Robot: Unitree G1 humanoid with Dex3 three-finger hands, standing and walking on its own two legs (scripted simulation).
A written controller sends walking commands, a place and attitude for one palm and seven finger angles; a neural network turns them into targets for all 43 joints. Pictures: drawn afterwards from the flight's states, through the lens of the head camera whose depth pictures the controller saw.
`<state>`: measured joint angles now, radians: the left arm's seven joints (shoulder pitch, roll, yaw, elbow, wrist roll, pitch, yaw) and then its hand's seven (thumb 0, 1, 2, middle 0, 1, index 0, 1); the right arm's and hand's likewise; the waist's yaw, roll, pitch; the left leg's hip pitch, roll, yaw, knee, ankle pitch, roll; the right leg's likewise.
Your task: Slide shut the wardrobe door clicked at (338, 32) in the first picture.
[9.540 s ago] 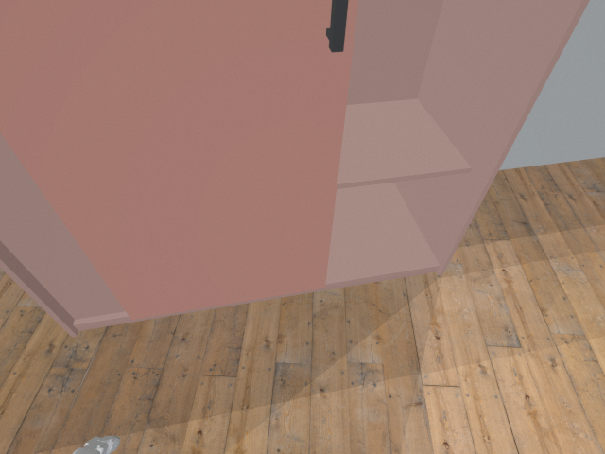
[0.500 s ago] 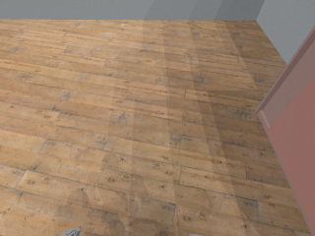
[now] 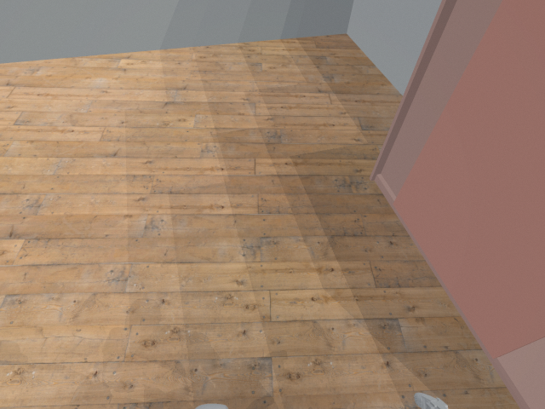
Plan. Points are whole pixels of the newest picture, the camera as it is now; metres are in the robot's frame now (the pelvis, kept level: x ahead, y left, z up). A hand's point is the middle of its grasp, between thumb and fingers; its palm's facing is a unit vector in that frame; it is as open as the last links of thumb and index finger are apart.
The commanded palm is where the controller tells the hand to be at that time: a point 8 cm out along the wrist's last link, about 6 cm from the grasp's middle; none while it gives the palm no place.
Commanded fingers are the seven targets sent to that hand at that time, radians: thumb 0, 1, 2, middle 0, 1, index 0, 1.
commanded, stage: turn to face it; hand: left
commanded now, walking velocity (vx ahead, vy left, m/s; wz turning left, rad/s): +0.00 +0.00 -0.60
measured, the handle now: out of the picture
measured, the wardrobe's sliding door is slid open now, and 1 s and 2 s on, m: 0.48 0.48 0.48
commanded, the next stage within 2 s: take the last steps up to it in 1.84 s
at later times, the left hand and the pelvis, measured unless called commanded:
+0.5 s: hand out of the picture +0.13 +0.16 -0.16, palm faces -0.32 -0.92 -0.23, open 7.4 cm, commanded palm none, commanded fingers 0.00 0.90 0.90 -0.20 -0.30 -0.20 -0.30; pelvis -0.02 +0.00 +0.00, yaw -20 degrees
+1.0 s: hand (203, 404) +0.15 +0.12 -0.17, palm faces -0.53 -0.82 -0.22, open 7.4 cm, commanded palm none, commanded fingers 0.00 0.90 0.90 -0.20 -0.30 -0.20 -0.30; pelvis -0.02 -0.01 +0.00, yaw -36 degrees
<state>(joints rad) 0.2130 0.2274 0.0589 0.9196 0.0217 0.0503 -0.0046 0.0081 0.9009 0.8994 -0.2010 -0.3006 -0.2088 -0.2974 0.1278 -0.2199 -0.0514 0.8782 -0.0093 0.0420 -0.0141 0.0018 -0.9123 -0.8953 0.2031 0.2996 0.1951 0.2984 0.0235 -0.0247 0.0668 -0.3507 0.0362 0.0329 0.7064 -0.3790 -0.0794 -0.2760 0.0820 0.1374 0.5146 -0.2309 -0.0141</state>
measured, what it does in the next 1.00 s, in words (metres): steps on the spot, turning right: left foot, then right foot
